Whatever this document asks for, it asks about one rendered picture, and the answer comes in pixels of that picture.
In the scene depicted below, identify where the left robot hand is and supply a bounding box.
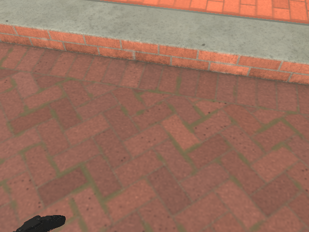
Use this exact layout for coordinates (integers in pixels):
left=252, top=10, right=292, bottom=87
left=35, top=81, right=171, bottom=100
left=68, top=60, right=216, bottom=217
left=13, top=215, right=66, bottom=232

